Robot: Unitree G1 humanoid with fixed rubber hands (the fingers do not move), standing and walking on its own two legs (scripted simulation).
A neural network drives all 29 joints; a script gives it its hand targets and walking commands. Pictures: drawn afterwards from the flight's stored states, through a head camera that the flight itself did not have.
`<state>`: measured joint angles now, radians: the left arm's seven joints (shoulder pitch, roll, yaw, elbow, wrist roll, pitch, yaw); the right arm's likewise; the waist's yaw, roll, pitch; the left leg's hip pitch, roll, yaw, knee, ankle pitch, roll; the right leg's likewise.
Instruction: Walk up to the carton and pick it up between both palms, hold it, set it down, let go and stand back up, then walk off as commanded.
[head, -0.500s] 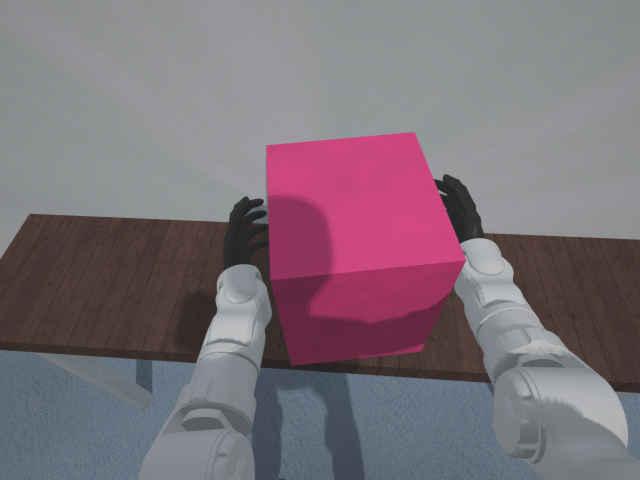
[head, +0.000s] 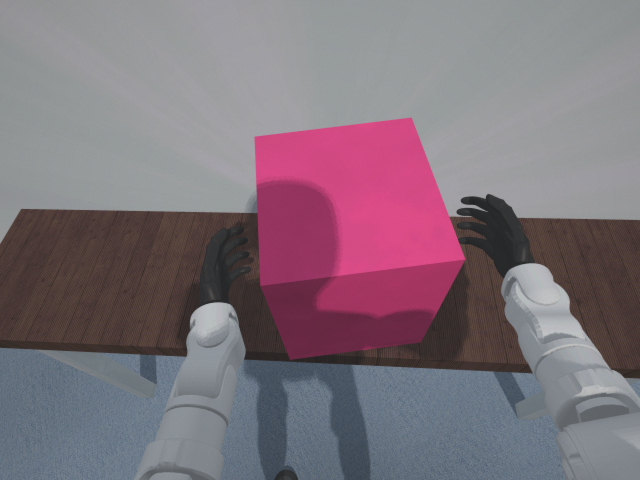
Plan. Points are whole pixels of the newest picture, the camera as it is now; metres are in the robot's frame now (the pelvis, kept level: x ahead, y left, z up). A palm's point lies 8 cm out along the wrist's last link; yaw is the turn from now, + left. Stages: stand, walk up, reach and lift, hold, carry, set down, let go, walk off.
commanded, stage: set down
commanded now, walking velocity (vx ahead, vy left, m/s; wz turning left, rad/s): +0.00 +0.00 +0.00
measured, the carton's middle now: (345, 249) +0.43 +0.03 +0.00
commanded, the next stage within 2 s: none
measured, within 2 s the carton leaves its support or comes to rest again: neither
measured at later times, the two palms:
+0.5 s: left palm (210, 329) +0.30 +0.18 +0.02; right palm (528, 310) +0.35 -0.19 +0.02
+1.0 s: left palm (216, 375) +0.25 +0.17 +0.00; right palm (563, 385) +0.27 -0.22 -0.01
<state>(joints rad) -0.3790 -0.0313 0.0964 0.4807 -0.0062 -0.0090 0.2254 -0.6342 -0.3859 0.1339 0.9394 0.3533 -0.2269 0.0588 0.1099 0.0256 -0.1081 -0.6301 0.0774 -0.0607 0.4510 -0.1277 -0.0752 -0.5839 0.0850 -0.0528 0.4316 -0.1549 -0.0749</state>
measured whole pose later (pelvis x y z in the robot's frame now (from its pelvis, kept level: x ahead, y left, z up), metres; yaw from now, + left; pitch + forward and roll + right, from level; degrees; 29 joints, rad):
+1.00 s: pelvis +0.01 +0.00 +0.01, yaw +0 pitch +4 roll +0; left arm 0.09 -0.04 -0.02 0.24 0.02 -0.10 0.26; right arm -0.07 -0.35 0.10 0.72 0.38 -0.41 0.19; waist 0.05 -0.05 0.02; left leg -0.33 0.06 -0.04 0.43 -0.17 -0.07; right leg -0.31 0.07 -0.03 0.46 -0.22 -0.08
